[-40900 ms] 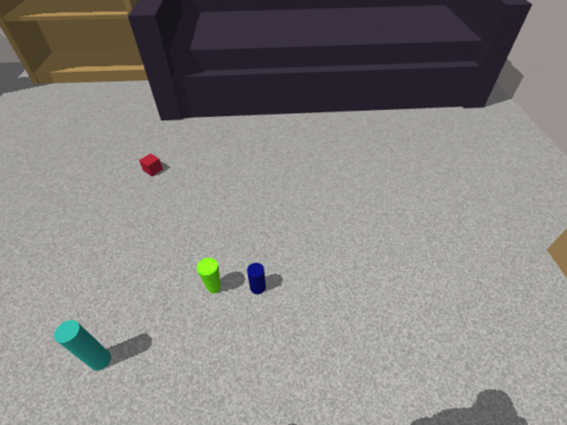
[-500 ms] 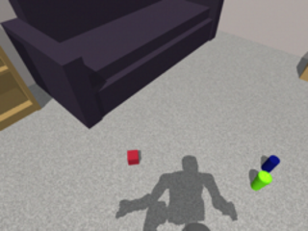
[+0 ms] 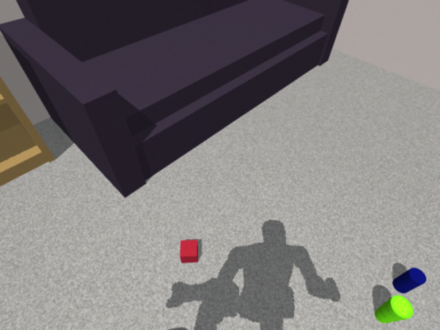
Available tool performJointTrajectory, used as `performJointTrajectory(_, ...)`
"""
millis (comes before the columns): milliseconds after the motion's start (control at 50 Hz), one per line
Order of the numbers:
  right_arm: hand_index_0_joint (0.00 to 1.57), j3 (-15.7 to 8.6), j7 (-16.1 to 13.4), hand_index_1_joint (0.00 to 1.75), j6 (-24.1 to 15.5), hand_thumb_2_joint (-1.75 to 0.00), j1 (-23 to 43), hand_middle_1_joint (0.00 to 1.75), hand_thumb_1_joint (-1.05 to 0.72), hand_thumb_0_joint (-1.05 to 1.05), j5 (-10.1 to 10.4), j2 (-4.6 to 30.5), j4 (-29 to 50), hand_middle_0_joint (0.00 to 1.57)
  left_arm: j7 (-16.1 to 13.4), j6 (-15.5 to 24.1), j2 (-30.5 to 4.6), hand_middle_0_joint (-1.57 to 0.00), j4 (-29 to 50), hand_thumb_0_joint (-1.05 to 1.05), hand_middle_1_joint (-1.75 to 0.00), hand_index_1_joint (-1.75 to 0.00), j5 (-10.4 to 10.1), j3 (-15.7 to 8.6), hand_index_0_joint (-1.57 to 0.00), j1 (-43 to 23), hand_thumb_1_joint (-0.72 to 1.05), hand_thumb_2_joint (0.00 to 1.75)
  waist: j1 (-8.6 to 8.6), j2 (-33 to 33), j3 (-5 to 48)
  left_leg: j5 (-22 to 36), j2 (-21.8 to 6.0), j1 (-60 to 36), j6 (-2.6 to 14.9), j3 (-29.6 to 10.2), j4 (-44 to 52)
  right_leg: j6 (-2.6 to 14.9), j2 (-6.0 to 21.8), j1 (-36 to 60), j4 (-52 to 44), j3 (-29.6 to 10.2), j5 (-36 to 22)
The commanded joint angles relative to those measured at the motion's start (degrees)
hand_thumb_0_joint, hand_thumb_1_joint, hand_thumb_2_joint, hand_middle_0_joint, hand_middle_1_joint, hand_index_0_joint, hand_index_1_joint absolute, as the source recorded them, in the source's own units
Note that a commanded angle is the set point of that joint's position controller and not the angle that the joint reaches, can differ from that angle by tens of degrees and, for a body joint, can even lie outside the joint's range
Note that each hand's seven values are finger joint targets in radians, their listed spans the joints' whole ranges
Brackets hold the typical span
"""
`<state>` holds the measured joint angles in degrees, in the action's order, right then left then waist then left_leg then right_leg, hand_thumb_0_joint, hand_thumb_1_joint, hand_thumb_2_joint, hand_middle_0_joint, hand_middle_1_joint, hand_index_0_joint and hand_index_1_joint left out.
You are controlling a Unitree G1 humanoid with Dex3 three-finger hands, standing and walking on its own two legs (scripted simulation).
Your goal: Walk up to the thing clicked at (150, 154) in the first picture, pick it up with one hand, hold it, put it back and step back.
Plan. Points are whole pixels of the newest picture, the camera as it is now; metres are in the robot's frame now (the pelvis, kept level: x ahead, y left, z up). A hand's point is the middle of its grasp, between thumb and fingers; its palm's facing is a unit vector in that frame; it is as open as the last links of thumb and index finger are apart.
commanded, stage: walk up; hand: left
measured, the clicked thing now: (189, 251) +0.55 +0.16 -0.72
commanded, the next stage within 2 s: stand in 1.38 s
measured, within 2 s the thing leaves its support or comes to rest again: neither
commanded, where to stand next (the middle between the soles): +0.13 -0.04 m, yaw +2 degrees
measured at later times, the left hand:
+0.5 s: hand (117, 321) +0.17 +0.22 -0.13, palm faces -0.05 -0.93 -0.36, open 7.4 cm
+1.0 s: hand out of the picture +0.15 +0.23 -0.13, palm faces +0.00 -0.94 -0.33, open 7.4 cm
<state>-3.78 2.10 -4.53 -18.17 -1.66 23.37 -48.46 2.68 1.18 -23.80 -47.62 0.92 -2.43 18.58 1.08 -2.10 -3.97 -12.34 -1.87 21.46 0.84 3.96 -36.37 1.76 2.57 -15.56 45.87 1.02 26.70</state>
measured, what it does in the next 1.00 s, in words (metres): steps on the spot: right foot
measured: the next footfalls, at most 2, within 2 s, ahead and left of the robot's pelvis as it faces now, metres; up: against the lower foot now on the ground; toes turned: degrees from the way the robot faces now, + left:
right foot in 0.24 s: +0.13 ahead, -0.16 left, +0.00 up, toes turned -2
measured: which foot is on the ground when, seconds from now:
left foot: down 0.00-1.00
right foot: up 0.00-0.22, down 0.24-1.00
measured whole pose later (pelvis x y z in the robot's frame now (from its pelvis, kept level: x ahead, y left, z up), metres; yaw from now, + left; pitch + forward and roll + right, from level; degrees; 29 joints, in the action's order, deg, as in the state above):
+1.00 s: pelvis +0.07 -0.03 +0.03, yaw +1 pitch -2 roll +0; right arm 0.0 0.7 -0.2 -4.8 -0.1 20.9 -66.5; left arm 1.2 0.4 -20.2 -67.1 0.5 -0.6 3.3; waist 0.2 -0.1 -3.0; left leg -10.8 -1.8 6.9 -1.6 0.2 -20.0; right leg -1.2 2.6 -9.3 19.9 2.9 8.2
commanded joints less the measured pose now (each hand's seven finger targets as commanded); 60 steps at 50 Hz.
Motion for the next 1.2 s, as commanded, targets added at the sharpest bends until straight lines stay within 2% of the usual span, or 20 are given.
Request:
performJointTrajectory(0,0.20,-4.32,-2.19,0.30,-1.33,-0.90,-4.61,0.30,-0.90,0.00,0.90,16.84,4.10,0.20,-2.28,0.80,-12.23,-0.20,3.55,0.00,-0.30,-0.30,-0.58,-3.34,-0.20,0.39,0.90,0.90,-2.79,7.94,1.54,5.08,-19.92,-15.03,14.36,-28.56,17.57,1.29,-0.25,-19.23,17.05,-6.46,4.89)
performJointTrajectory(40,0.20,-3.45,-2.65,0.30,-1.40,-0.90,-2.93,0.30,-0.90,0.00,0.97,15.32,4.20,0.20,-2.26,0.82,-11.33,-0.20,1.84,0.00,-0.30,-0.30,-0.96,-3.16,-0.20,2.69,0.90,0.90,-0.88,10.59,3.35,19.53,-16.24,-14.72,11.97,-17.60,12.95,0.94,1.69,-15.60,11.81,-5.70,1.92)
performJointTrajectory(60,0.20,-3.07,-2.75,0.30,-1.19,-0.90,-1.57,0.30,-0.90,0.00,0.92,14.81,4.15,0.20,-2.02,0.73,-10.61,-0.20,1.25,0.00,-0.30,-0.30,-0.96,-3.02,-0.20,2.59,0.90,0.90,-0.72,11.86,3.67,22.63,-14.79,-12.45,11.36,-14.15,12.06,0.44,1.53,-12.77,8.55,-3.73,0.58)
performJointTrajectory(120,0.20,-1.98,-2.95,0.30,-0.39,-0.90,1.63,0.30,-0.90,0.00,0.81,13.93,4.90,0.20,-2.03,0.70,-8.55,-0.20,0.09,0.00,-0.30,-0.30,-0.98,-2.71,-0.20,1.69,0.90,0.90,-0.45,13.30,5.50,31.64,-13.33,-8.42,10.52,-9.03,7.71,-0.31,0.65,-4.30,-1.25,-0.24,-4.48)
performJointTrajectory(140,0.20,-1.82,-2.97,0.30,0.00,-0.90,2.18,0.30,-0.90,0.00,1.09,13.88,4.76,0.20,-2.27,0.67,-8.34,-0.20,-0.59,0.00,-0.30,-0.30,-0.91,-2.79,-0.20,1.73,0.90,0.90,-0.42,13.19,6.37,30.88,-12.97,-7.63,9.82,-8.33,5.65,-0.12,-0.38,-2.23,-3.94,0.98,-6.74)
performJointTrajectory(160,0.20,-1.54,-2.95,0.30,0.46,-0.90,3.17,0.30,-0.90,0.00,1.47,13.66,4.67,0.20,-2.46,0.68,-8.28,-0.20,-1.47,0.00,-0.30,-0.30,-0.93,-2.80,-0.20,2.25,0.90,0.90,0.22,12.34,7.06,27.74,-12.02,-5.59,8.88,-7.42,3.56,0.08,-1.18,1.30,-7.73,1.90,-11.09)
performJointTrajectory(180,0.20,-1.14,-2.81,0.30,1.03,-0.90,5.13,0.30,-0.90,0.00,1.98,12.90,4.82,0.20,-2.71,0.90,-8.75,-0.20,-2.28,0.00,-0.30,-0.30,-0.78,-3.03,-0.20,3.03,0.90,0.90,1.43,11.17,7.72,20.14,-10.77,-3.16,7.15,-6.81,1.16,0.63,-1.64,5.06,-12.68,1.98,-16.63)
performJointTrajectory(200,0.20,-0.43,-2.71,0.30,1.55,-0.90,5.73,0.30,-0.90,0.00,2.42,10.95,4.78,0.20,-2.93,1.33,-10.37,-0.20,-2.45,0.00,-0.30,-0.30,-0.34,-3.18,-0.20,2.14,0.90,0.90,1.72,7.15,7.83,12.39,-8.91,-0.63,4.71,-6.13,-1.58,1.46,0.08,7.21,-16.40,-1.17,-21.32)
performJointTrajectory(220,0.20,0.43,-2.57,0.30,2.01,-0.90,4.04,0.30,-0.90,0.00,2.83,7.94,4.59,0.20,-3.07,1.89,-13.89,-0.20,-1.76,0.00,-0.30,-0.30,0.25,-3.90,-0.20,-1.00,0.90,0.90,-0.15,-2.11,7.29,3.38,-4.47,3.71,1.75,-3.10,-6.92,3.77,8.07,7.39,-18.98,-12.62,-25.10)
performJointTrajectory(240,0.20,0.63,-2.96,0.30,2.87,-0.90,3.10,0.30,-0.90,0.00,2.88,7.18,3.37,0.20,-2.99,1.93,-16.19,-0.20,-0.59,0.00,-0.30,-0.30,-0.42,-3.60,-0.20,-5.03,0.90,0.90,-1.40,-6.09,5.71,-15.37,0.05,-0.51,0.26,-2.21,-9.86,10.34,18.17,-2.74,-24.27,-23.43,-21.89)
performJointTrajectory(260,0.20,-0.51,-3.19,0.30,3.44,-0.90,3.07,0.30,-0.90,0.00,2.64,9.95,1.04,0.20,-2.84,1.77,-16.46,-0.20,-0.46,0.00,-0.30,-0.30,-0.43,-3.17,-0.20,-9.02,0.90,0.90,-2.14,-6.33,3.48,-19.19,-0.55,-6.05,0.42,-3.75,-12.98,13.02,18.26,-9.22,-23.54,-22.92,-19.26)
performJointTrajectory(280,0.20,-0.31,-2.99,0.30,3.44,-0.90,3.41,0.30,-0.90,0.00,2.80,9.97,0.00,0.20,-2.92,1.64,-14.61,-0.20,-0.79,0.00,-0.30,-0.30,-0.45,-2.60,-0.20,-9.49,0.90,0.90,-2.21,-4.96,2.97,-19.04,-0.16,-5.46,0.75,-4.06,-9.65,11.30,15.13,-8.00,-21.87,-18.85,-20.10)
performJointTrajectory(300,0.20,-0.18,-2.86,0.30,3.30,-0.90,2.88,0.30,-0.90,0.00,2.95,9.71,-1.19,0.20,-3.14,1.52,-14.15,-0.20,-1.58,0.00,-0.30,-0.30,-0.49,-2.22,-0.20,-10.95,0.90,0.90,-2.82,-6.18,2.69,-14.15,-0.58,-4.61,0.87,-4.03,-5.47,8.81,12.52,-5.91,-20.14,-15.07,-20.28)
performJointTrajectory(340,0.20,-0.27,-2.87,0.30,2.52,-0.90,1.51,0.30,-0.90,0.00,2.48,10.46,-3.77,0.20,-3.07,1.20,-12.39,-0.20,-2.37,0.00,-0.30,-0.30,-0.71,-1.59,-0.20,-11.63,0.90,0.90,-3.16,-7.18,5.44,2.43,-3.10,-9.42,1.16,-6.62,4.34,4.53,9.13,-4.88,-15.42,-10.19,-25.07)
performJointTrajectory(360,0.20,-0.40,-2.67,0.30,2.31,-0.90,4.30,0.30,-0.90,0.00,2.06,11.79,-3.77,0.20,-2.98,0.99,-11.13,-0.20,-3.18,0.00,-0.30,-0.30,-1.08,-1.36,-0.20,-11.16,0.90,0.90,-1.63,-3.39,6.20,2.83,-4.96,-8.66,2.01,-10.41,6.22,2.79,6.42,-3.78,-14.75,-7.48,-21.55)
performJointTrajectory(380,0.20,-0.12,-2.36,0.30,2.22,-0.90,7.39,0.30,-0.90,0.00,2.29,12.25,-3.86,0.20,-2.91,0.91,-11.11,-0.20,-3.95,0.00,-0.30,-0.30,-1.12,-1.34,-0.20,-10.89,0.90,0.90,-0.41,-2.39,6.34,1.34,-5.31,-6.38,2.79,-10.84,5.88,1.86,4.79,-0.89,-16.01,-6.15,-16.59)
performJointTrajectory(460,0.20,1.26,-2.12,0.30,2.62,-0.90,9.30,0.30,-0.90,0.00,2.12,10.29,-7.21,0.20,-3.07,1.25,-11.30,-0.20,-6.48,0.00,-0.30,-0.30,-0.97,-1.05,-0.20,-14.28,0.90,0.90,-1.28,-1.50,6.58,3.41,-3.06,-9.26,1.16,-7.25,7.11,2.53,7.61,1.13,-20.06,-8.05,-19.31)
performJointTrajectory(560,0.20,1.72,-2.02,0.30,2.37,-0.90,11.92,0.30,-0.90,0.00,2.06,10.23,-10.27,0.20,-2.96,0.89,-9.61,-0.20,-9.42,0.00,-0.30,-0.30,-1.29,-0.62,-0.20,-16.39,0.90,0.90,-0.31,0.18,7.03,7.96,-4.49,-10.28,1.24,-8.47,12.36,0.72,5.64,5.66,-21.58,-4.74,-20.75)
performJointTrajectory(760,0.20,1.99,-2.07,0.30,2.63,-0.90,15.37,0.30,-0.90,0.00,1.66,9.82,-14.21,0.20,-2.54,0.39,-8.61,-0.20,-14.10,0.00,-0.30,-0.30,-1.05,-0.34,-0.20,-19.60,0.90,0.90,-0.45,2.83,5.35,4.79,-5.65,-10.57,0.51,-9.21,19.75,-0.71,5.01,9.42,-27.37,-3.20,-19.01)
performJointTrajectory(1180,0.20,1.61,-2.08,0.30,3.46,-0.90,15.71,0.30,-0.90,0.00,1.61,9.21,-15.34,0.20,-2.61,0.71,-8.61,-0.20,-16.46,0.00,-0.30,-0.30,-0.45,-0.80,-0.20,-18.38,0.90,0.90,-1.18,1.16,5.97,5.87,-5.16,-14.77,0.06,-8.22,19.83,-1.25,5.69,8.34,-31.45,-3.71,-18.18)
